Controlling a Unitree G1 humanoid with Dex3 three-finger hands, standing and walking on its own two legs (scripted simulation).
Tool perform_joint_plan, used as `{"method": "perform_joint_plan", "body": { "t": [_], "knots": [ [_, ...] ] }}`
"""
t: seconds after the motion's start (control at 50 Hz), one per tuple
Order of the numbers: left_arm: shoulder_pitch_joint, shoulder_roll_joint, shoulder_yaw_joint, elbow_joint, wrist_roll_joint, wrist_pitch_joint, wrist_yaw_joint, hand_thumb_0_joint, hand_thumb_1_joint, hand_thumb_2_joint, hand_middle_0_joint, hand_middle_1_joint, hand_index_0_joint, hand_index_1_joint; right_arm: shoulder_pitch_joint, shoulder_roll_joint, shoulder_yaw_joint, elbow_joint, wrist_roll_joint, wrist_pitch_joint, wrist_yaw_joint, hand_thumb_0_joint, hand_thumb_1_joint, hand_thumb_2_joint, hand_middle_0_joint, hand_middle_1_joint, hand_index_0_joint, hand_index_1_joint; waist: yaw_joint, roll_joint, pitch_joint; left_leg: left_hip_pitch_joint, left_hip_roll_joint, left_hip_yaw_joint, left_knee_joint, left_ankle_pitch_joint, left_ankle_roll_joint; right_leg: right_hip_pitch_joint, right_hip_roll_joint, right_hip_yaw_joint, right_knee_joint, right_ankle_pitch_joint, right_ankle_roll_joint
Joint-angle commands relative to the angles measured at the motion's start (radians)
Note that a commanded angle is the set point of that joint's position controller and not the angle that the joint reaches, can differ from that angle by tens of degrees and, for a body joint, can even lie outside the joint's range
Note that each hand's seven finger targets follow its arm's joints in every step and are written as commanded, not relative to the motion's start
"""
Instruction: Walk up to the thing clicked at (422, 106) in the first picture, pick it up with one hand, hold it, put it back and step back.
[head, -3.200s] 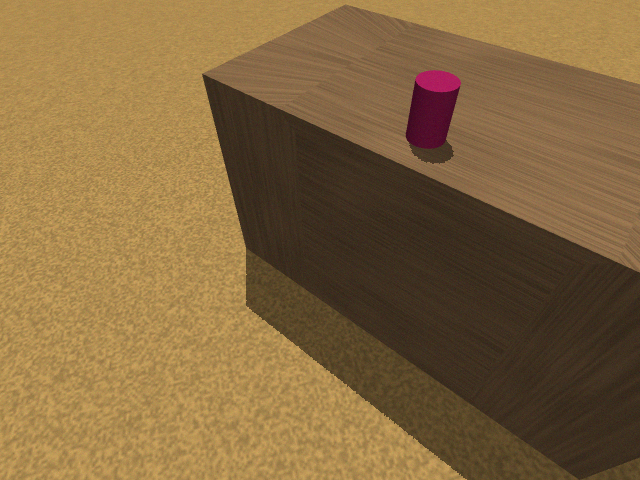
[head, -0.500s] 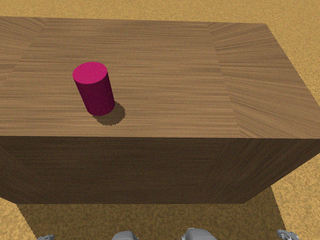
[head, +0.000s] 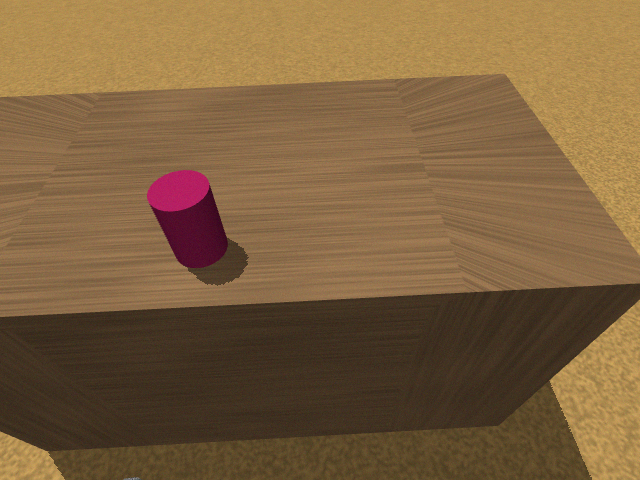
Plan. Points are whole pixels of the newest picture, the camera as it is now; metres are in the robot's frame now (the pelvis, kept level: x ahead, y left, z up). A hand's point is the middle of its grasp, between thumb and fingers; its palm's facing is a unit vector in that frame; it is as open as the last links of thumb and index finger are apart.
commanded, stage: walk up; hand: left
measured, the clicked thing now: (191, 220) +0.47 +0.21 +0.04
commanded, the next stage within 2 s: stand in 1.04 s
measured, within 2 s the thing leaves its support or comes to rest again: neither
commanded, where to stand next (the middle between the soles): +0.05 -0.01 m, yaw +1 degrees
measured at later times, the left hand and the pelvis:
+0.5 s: hand out of the picture +0.11 +0.25 -0.15, palm faces -0.04 -0.94 -0.33, open 7.4 cm; pelvis +0.01 +0.01 +0.01, yaw -1 degrees
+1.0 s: hand out of the picture +0.11 +0.25 -0.15, palm faces -0.05 -0.94 -0.35, open 7.4 cm; pelvis +0.02 +0.01 +0.01, yaw -1 degrees
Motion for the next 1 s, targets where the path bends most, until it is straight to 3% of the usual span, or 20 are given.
{"method": "perform_joint_plan", "body": {
  "t": [0.0,0.06,0.3,0.48,0.98],
  "knots": [
    [-0.063,0.211,0.046,-0.033,-0.01,-0.023,0.016,0.0,0.9,0.9,-0.2,-0.3,-0.2,-0.3,-0.078,-0.226,-0.046,-0.045,0.008,-0.029,-0.018,0.0,-0.9,-0.9,0.2,0.3,0.2,0.3,0.015,-0.016,-0.096,0.035,0.1,-0.107,-0.143,0.152,0.05,0.088,-0.09,0.08,-0.093,0.199,-0.049],
    [-0.074,0.209,0.046,-0.018,-0.009,-0.02,0.018,0.0,0.9,0.9,-0.2,-0.3,-0.2,-0.3,-0.085,-0.217,-0.049,-0.034,0.008,-0.026,-0.02,0.0,-0.9,-0.9,0.2,0.3,0.2,0.3,0.009,-0.022,-0.113,0.075,0.101,-0.09,-0.144,0.203,0.047,0.101,-0.099,0.076,-0.108,0.243,-0.046],
    [-0.114,0.204,0.04,0.017,0.002,-0.015,0.019,0.0,0.9,0.9,-0.2,-0.3,-0.2,-0.3,-0.128,-0.206,-0.056,-0.014,0.004,-0.013,-0.018,0.0,-0.9,-0.9,0.2,0.3,0.2,0.3,-0.004,-0.013,-0.076,0.103,0.097,-0.073,-0.192,0.129,0.037,0.081,-0.101,0.08,-0.17,0.212,-0.03],
    [-0.093,0.201,0.04,0.027,0.004,-0.015,0.02,0.0,0.9,0.9,-0.2,-0.3,-0.2,-0.3,-0.142,-0.204,-0.059,-0.015,0.006,-0.013,-0.017,0.0,-0.9,-0.9,0.2,0.3,0.2,0.3,0.003,-0.017,-0.096,0.149,0.099,-0.063,-0.195,0.17,0.039,0.082,-0.099,0.072,-0.172,0.248,-0.023],
    [-0.084,0.206,0.044,0.007,0.01,-0.013,0.025,0.0,0.9,0.9,-0.2,-0.3,-0.2,-0.3,-0.112,-0.199,-0.064,-0.015,0.003,-0.004,-0.017,0.0,-0.9,-0.9,0.2,0.3,0.2,0.3,-0.006,-0.02,-0.08,0.144,0.094,-0.059,-0.206,0.139,0.037,0.092,-0.099,0.079,-0.172,0.248,-0.03]
  ]
}}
